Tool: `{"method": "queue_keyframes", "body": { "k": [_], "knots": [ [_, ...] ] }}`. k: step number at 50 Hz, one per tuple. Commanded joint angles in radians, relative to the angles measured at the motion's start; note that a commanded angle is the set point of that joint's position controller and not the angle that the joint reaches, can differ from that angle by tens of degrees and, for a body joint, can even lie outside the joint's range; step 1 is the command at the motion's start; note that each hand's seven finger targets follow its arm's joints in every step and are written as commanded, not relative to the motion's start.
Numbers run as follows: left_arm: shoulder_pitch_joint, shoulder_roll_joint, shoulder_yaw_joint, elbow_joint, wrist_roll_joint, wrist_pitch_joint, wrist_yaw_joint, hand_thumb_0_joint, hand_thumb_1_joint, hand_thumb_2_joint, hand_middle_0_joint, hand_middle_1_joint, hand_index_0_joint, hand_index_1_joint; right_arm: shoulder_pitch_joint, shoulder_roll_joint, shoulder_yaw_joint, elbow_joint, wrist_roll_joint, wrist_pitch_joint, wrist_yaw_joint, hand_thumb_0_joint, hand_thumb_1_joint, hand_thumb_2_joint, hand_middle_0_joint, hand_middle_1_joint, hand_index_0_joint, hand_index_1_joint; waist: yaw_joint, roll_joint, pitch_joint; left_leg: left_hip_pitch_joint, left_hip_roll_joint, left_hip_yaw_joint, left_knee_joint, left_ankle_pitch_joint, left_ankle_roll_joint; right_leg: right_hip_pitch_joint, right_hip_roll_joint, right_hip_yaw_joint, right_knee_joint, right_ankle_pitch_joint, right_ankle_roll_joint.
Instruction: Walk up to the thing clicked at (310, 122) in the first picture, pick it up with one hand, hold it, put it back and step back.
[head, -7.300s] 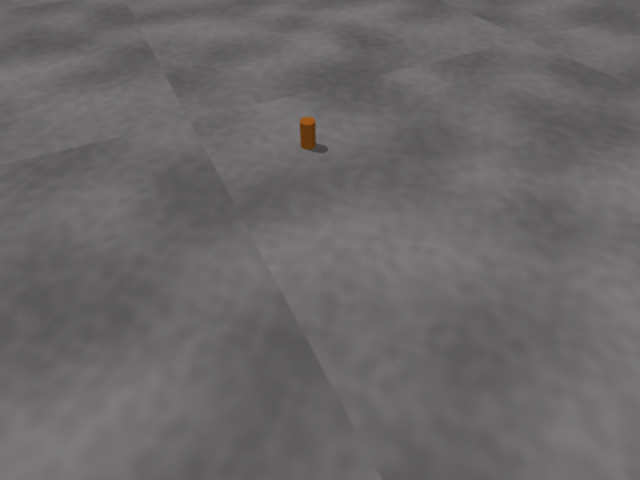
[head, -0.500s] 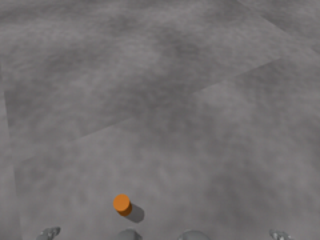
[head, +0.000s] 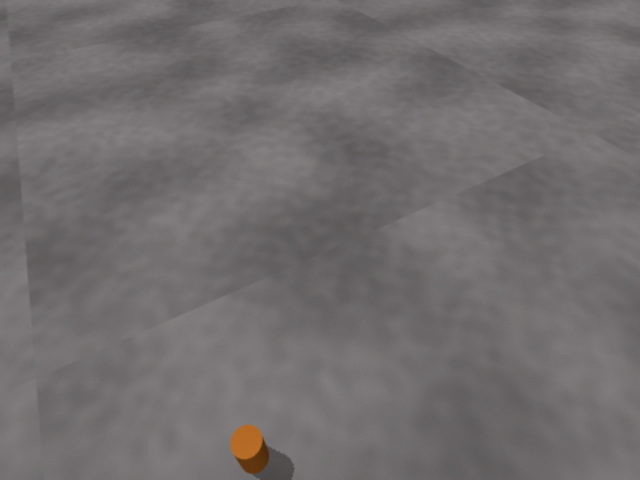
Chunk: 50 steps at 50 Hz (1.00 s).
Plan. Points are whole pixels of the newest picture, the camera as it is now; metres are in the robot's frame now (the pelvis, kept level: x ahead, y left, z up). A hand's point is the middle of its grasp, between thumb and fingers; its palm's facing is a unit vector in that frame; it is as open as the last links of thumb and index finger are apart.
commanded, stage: walk up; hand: left
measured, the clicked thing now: (250, 449) +0.36 +0.22 -0.69
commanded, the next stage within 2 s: none
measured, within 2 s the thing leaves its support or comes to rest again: neither
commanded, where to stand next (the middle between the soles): +0.02 +0.02 m, yaw +0 degrees
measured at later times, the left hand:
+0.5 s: hand out of the picture +0.12 +0.27 -0.13, palm faces -0.02 -0.93 -0.36, open 7.4 cm
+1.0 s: hand out of the picture +0.01 +0.26 -0.14, palm faces -0.01 -0.91 -0.42, open 7.4 cm
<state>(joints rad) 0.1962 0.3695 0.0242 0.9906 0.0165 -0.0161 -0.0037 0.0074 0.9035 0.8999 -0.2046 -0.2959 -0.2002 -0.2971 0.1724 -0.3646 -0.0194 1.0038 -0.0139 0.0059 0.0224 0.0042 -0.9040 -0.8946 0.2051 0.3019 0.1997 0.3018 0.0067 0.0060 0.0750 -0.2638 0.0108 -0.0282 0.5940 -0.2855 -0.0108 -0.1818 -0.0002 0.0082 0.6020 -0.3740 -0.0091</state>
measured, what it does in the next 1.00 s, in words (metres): lifts its left foot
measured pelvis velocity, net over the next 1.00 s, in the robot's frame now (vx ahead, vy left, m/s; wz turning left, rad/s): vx -0.07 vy -0.01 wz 0.01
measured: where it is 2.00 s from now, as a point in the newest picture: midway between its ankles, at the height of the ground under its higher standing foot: outside the picture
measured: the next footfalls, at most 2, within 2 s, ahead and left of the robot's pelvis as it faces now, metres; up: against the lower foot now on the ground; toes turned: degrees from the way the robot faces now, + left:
left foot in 1.16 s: -0.07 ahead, +0.12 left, +0.00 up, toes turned +6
right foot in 1.50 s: +0.12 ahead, -0.11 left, +0.00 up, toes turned +1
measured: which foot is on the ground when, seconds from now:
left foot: down 0.00-0.88, up 0.90-1.00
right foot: down 0.00-1.00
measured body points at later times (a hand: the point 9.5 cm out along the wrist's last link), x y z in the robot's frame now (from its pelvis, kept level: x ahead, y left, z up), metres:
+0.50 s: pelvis +0.02 +0.01 +0.01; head +0.02 +0.00 +0.46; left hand +0.12 +0.31 -0.11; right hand +0.11 -0.30 -0.11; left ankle +0.03 +0.14 -0.73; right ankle -0.03 -0.12 -0.73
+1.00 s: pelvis -0.07 -0.01 +0.00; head -0.01 -0.03 +0.44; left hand +0.01 +0.31 -0.11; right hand +0.07 -0.32 -0.14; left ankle -0.06 +0.14 -0.66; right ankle -0.03 -0.12 -0.73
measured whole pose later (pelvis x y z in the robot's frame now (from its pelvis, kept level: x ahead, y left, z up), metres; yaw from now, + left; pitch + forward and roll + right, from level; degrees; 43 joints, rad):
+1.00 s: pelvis -0.07 -0.01 +0.00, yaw +1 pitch -3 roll +1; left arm 0.10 0.34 0.05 0.97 0.03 0.03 0.01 0.00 0.90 0.90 -0.21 -0.30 -0.20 -0.30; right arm 0.03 -0.40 -0.07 0.92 0.00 0.07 -0.01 0.00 -0.91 -0.89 0.20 0.30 0.20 0.30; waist 0.01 0.04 0.20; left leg -0.48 -0.10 -0.15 1.12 -0.47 0.00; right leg -0.31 -0.02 0.00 0.64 -0.29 -0.03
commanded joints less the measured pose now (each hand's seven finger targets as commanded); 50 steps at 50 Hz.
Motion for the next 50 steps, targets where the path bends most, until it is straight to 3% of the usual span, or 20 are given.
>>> {"method": "queue_keyframes", "body": {
  "k": [1, 2, 4, 6, 10, 18, 29, 30, 31, 34, 38, 40, 41, 42, 43, 44, 45, 47, 48, 50],
  "knots": [
    [-0.031, 0.273, 0.058, -0.051, 0.0, -0.04, 0.012, 0.0, 0.9, 0.9, -0.2, -0.3, -0.2, -0.3, -0.103, -0.203, -0.043, -0.078, -0.001, -0.03, -0.005, 0.0, -0.9, -0.9, 0.2, 0.3, 0.2, 0.3, 0.004, -0.026, 0.013, -0.072, 0.007, -0.059, -0.079, -0.105, 0.046, -0.04, -0.181, 0.27, -0.279, -0.124, -0.119],
    [-0.045, 0.271, 0.055, -0.053, 0.0, -0.042, 0.013, 0.0, 0.9, 0.9, -0.2, -0.3, -0.2, -0.3, -0.088, -0.198, -0.041, -0.068, 0.001, -0.034, -0.006, 0.0, -0.9, -0.9, 0.2, 0.3, 0.2, 0.3, -0.005, -0.039, 0.001, -0.024, 0.006, -0.046, -0.081, -0.044, 0.042, -0.049, -0.199, 0.263, -0.289, -0.056, -0.124],
    [-0.104, 0.247, 0.046, -0.058, -0.003, -0.04, 0.012, 0.0, 0.9, 0.9, -0.2, -0.3, -0.2, -0.3, -0.056, -0.204, -0.042, -0.047, 0.003, -0.044, -0.007, 0.0, -0.9, -0.9, 0.2, 0.3, 0.2, 0.3, -0.03, -0.046, -0.015, 0.077, 0.029, -0.077, -0.15, 0.048, 0.052, -0.093, -0.148, 0.174, -0.248, 0.08, -0.082],
    [-0.101, 0.217, 0.04, -0.043, -0.011, -0.038, 0.013, 0.0, 0.9, 0.9, -0.2, -0.3, -0.2, -0.3, -0.051, -0.222, -0.043, -0.039, 0.006, -0.054, -0.01, 0.0, -0.9, -0.9, 0.2, 0.3, 0.2, 0.3, -0.016, -0.011, -0.058, 0.116, 0.098, -0.143, -0.185, 0.216, 0.085, -0.038, -0.077, 0.076, -0.181, 0.207, -0.037],
    [-0.088, 0.212, 0.036, -0.013, -0.019, -0.035, 0.016, 0.0, 0.9, 0.9, -0.2, -0.3, -0.2, -0.3, -0.062, -0.227, -0.039, -0.026, 0.01, -0.053, -0.019, 0.0, -0.9, -0.9, 0.2, 0.3, 0.2, 0.3, 0.004, 0.02, -0.117, 0.133, 0.115, -0.124, -0.177, 0.395, 0.094, 0.067, -0.078, 0.063, -0.184, 0.296, -0.032],
    [-0.128, 0.22, 0.028, 0.016, -0.012, -0.028, 0.015, 0.0, 0.9, 0.9, -0.2, -0.3, -0.2, -0.3, -0.095, -0.224, -0.042, -0.008, 0.01, -0.04, -0.023, 0.0, -0.9, -0.9, 0.2, 0.3, 0.2, 0.3, -0.005, 0.019, -0.098, 0.115, 0.094, -0.094, -0.194, 0.277, 0.085, 0.076, -0.086, 0.063, -0.211, 0.277, -0.04],
    [-0.151, 0.224, 0.032, 0.038, -0.012, -0.026, 0.017, 0.0, 0.9, 0.9, -0.2, -0.3, -0.2, -0.3, -0.117, -0.218, -0.043, 0.007, 0.009, -0.037, -0.021, 0.0, -0.9, -0.9, 0.2, 0.3, 0.2, 0.3, -0.011, -0.018, -0.104, 0.161, 0.074, -0.066, -0.171, 0.325, 0.074, 0.071, -0.105, 0.07, -0.23, 0.354, -0.037],
    [-0.201, 0.251, 0.049, 0.027, -0.036, -0.006, 0.029, 0.0, 0.9, 0.9, -0.2, -0.3, -0.2, -0.3, -0.161, -0.246, -0.045, 0.008, 0.021, -0.015, -0.026, 0.0, -0.9, -0.9, 0.2, 0.3, 0.2, 0.3, -0.003, -0.001, 0.027, 0.075, 0.091, -0.096, -0.123, 0.647, 0.065, 0.014, -0.124, 0.087, -0.157, 0.655, -0.022],
    [-0.18, 0.244, 0.05, 0.013, -0.041, 0.001, 0.037, 0.0, 0.9, 0.9, -0.2, -0.3, -0.2, -0.3, -0.139, -0.243, -0.047, 0.0, 0.029, -0.008, -0.029, 0.0, -0.9, -0.9, 0.2, 0.3, 0.2, 0.3, -0.006, -0.002, -0.025, 0.104, 0.102, -0.081, -0.1, 0.768, 0.075, 0.04, -0.116, 0.059, -0.122, 0.721, -0.017],
    [-0.148, 0.219, 0.048, -0.009, -0.043, 0.018, 0.041, 0.0, 0.9, 0.9, -0.2, -0.3, -0.2, -0.3, -0.119, -0.257, -0.069, -0.022, 0.031, 0.004, -0.032, 0.0, -0.9, -0.9, 0.2, 0.3, 0.2, 0.3, -0.01, 0.042, -0.201, 0.178, 0.146, -0.103, -0.092, 0.874, 0.141, 0.066, -0.053, 0.012, 0.043, 0.583, -0.013],
    [-0.129, 0.188, 0.047, -0.038, -0.033, 0.039, 0.037, 0.0, 0.9, 0.9, -0.2, -0.3, -0.2, -0.3, -0.153, -0.265, -0.086, -0.071, 0.021, 0.029, -0.036, 0.0, -0.9, -0.9, 0.2, 0.3, 0.2, 0.3, -0.003, 0.13, -0.238, 0.141, 0.21, -0.163, -0.111, 0.758, 0.199, 0.003, -0.007, 0.016, 0.165, 0.207, -0.029],
    [-0.054, 0.181, 0.056, -0.02, -0.027, 0.049, 0.035, 0.0, 0.9, 0.9, -0.2, -0.3, -0.2, -0.3, -0.211, -0.265, -0.092, -0.108, 0.012, 0.042, -0.036, 0.0, -0.9, -0.9, 0.2, 0.3, 0.2, 0.3, 0.029, 0.185, -0.202, 0.008, 0.227, -0.185, -0.111, 0.567, 0.22, 0.04, -0.006, 0.0, 0.154, 0.02, -0.036],
    [-0.005, 0.189, 0.062, -0.009, -0.024, 0.048, 0.034, 0.0, 0.9, 0.9, -0.2, -0.3, -0.2, -0.3, -0.238, -0.261, -0.092, -0.128, 0.009, 0.05, -0.034, 0.0, -0.9, -0.9, 0.2, 0.3, 0.2, 0.3, 0.048, 0.169, -0.18, -0.054, 0.209, -0.185, -0.084, 0.469, 0.213, 0.068, -0.018, 0.008, 0.115, 0.051, -0.039],
    [0.012, 0.195, 0.067, -0.005, -0.014, 0.042, 0.033, 0.0, 0.9, 0.9, -0.2, -0.3, -0.2, -0.3, -0.248, -0.241, -0.088, -0.137, 0.008, 0.055, -0.031, 0.0, -0.9, -0.9, 0.2, 0.3, 0.2, 0.3, 0.058, 0.105, -0.156, -0.06, 0.143, -0.162, 0.002, 0.354, 0.168, 0.044, -0.052, 0.048, -0.012, 0.144, -0.06],
    [0.011, 0.26, 0.086, -0.012, 0.003, 0.031, 0.034, 0.0, 0.9, 0.9, -0.2, -0.3, -0.2, -0.3, -0.242, -0.198, -0.079, -0.149, 0.019, 0.059, -0.029, 0.0, -0.9, -0.9, 0.2, 0.3, 0.2, 0.3, 0.062, -0.084, -0.107, -0.15, -0.02, -0.12, 0.2, 0.154, 0.09, 0.012, -0.204, 0.252, -0.184, 0.298, -0.108],
    [-0.046, 0.337, 0.102, -0.048, 0.006, 0.023, 0.035, 0.0, 0.9, 0.9, -0.2, -0.3, -0.2, -0.3, -0.226, -0.15, -0.068, -0.162, 0.011, 0.062, -0.038, 0.0, -0.9, -0.9, 0.2, 0.3, 0.2, 0.3, 0.051, -0.242, -0.057, -0.214, -0.151, -0.088, 0.42, -0.291, 0.034, -0.067, -0.392, 0.44, -0.297, 0.485, -0.214],
    [-0.106, 0.379, 0.106, -0.097, 0.019, 0.015, 0.041, 0.0, 0.9, 0.9, -0.2, -0.3, -0.2, -0.3, -0.169, -0.175, -0.075, -0.161, -0.005, 0.072, -0.046, 0.0, -0.9, -0.9, 0.2, 0.3, 0.2, 0.3, 0.042, -0.231, -0.046, -0.204, -0.116, -0.187, 0.591, -0.352, 0.025, -0.172, -0.47, 0.548, -0.31, 0.497, -0.304],
    [-0.197, 0.299, 0.102, -0.131, 0.016, 0.01, 0.046, 0.0, 0.9, 0.9, -0.2, -0.3, -0.2, -0.3, -0.075, -0.228, -0.102, -0.124, 0.01, 0.065, -0.039, 0.0, -0.9, -0.9, 0.2, 0.3, 0.2, 0.3, -0.032, -0.089, -0.057, -0.172, -0.104, -0.208, 0.7, -0.243, 0.016, -0.176, -0.344, 0.333, -0.257, 0.407, -0.249],
    [-0.223, 0.268, 0.099, -0.14, 0.025, 0.003, 0.044, 0.0, 0.9, 0.9, -0.2, -0.3, -0.2, -0.3, -0.004, -0.233, -0.107, -0.1, 0.017, 0.055, -0.031, 0.0, -0.9, -0.9, 0.2, 0.3, 0.2, 0.3, -0.051, -0.09, -0.102, -0.139, -0.092, -0.166, 0.658, -0.18, 0.006, -0.125, -0.265, 0.236, -0.252, 0.223, -0.2],
    [-0.151, 0.221, 0.09, -0.144, 0.044, -0.011, 0.025, 0.0, 0.9, 0.9, -0.2, -0.3, -0.2, -0.3, 0.03, -0.226, -0.099, -0.086, 0.003, 0.028, -0.007, 0.0, -0.9, -0.9, 0.2, 0.3, 0.2, 0.3, -0.003, -0.182, -0.172, -0.128, -0.063, -0.039, 0.412, -0.17, -0.01, 0.023, -0.184, 0.195, -0.312, -0.247, -0.148]
  ]
}}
